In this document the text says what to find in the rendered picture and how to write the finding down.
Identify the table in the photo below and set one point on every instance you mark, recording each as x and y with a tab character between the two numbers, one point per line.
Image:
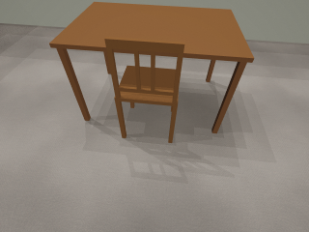
207	33

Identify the chair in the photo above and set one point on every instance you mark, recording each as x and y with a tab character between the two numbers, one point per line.
149	85

